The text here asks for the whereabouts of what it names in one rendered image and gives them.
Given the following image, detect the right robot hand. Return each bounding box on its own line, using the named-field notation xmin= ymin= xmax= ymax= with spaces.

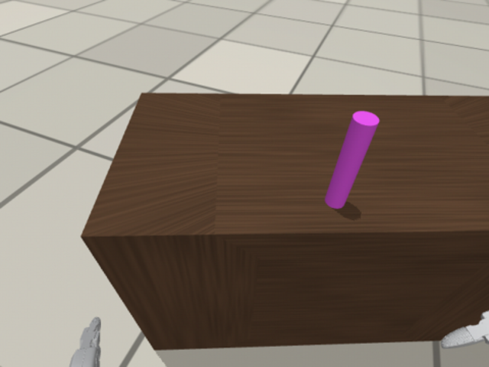
xmin=441 ymin=310 xmax=489 ymax=349

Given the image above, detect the can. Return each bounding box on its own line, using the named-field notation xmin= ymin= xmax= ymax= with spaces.
xmin=325 ymin=111 xmax=379 ymax=209

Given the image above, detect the left robot hand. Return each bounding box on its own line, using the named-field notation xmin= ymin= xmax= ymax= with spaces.
xmin=70 ymin=317 xmax=101 ymax=367

